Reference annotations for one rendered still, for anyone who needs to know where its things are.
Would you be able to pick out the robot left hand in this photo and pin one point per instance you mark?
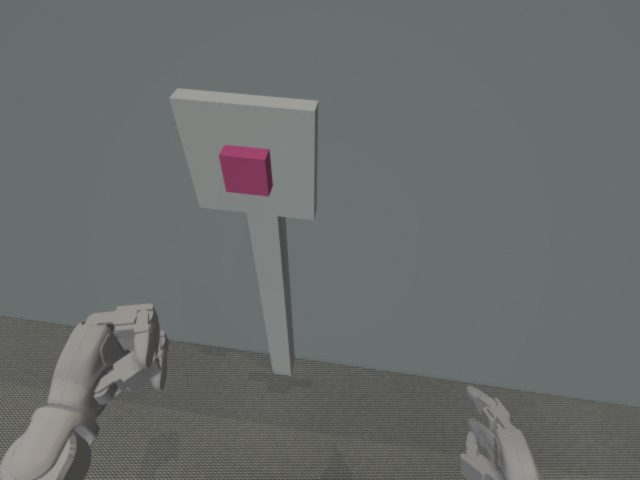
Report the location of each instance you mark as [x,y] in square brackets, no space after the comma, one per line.
[81,379]

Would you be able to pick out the left robot forearm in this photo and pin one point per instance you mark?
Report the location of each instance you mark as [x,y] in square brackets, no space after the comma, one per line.
[56,446]

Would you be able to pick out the panel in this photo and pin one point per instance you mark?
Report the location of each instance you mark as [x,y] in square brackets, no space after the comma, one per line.
[208,120]

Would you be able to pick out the button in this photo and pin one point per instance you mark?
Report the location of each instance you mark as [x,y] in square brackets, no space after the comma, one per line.
[246,170]

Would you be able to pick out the robot right hand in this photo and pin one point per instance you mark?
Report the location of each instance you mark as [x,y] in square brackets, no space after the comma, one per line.
[507,453]

